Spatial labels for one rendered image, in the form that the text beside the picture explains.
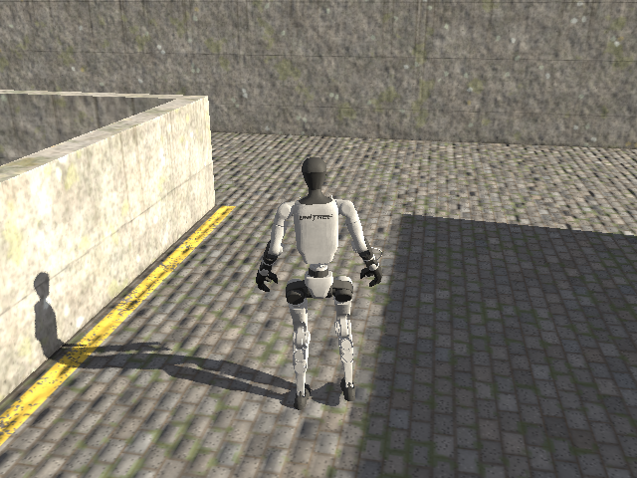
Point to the robot left upper arm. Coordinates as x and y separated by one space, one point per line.
285 211

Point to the robot torso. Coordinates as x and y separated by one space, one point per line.
316 228

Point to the left robot forearm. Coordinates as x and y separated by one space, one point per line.
267 262

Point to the right robot forearm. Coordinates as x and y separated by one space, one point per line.
368 257

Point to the robot left shin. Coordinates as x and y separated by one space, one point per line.
300 363

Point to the robot right hand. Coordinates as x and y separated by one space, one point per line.
377 274

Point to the robot left hand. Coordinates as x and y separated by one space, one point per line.
260 280

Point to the robot right upper arm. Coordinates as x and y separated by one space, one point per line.
347 209

